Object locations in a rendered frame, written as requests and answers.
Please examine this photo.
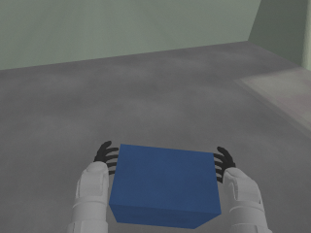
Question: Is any robot right forearm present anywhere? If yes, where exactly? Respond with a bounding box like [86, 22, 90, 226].
[223, 167, 273, 233]

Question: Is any robot left hand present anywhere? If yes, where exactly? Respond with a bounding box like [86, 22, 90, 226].
[93, 141, 119, 175]

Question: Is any carton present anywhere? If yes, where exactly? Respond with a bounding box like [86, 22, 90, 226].
[109, 144, 222, 229]

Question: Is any robot left forearm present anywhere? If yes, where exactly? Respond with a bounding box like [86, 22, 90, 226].
[65, 161, 109, 233]

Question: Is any robot right hand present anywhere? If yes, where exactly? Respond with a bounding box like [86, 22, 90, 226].
[213, 147, 236, 183]

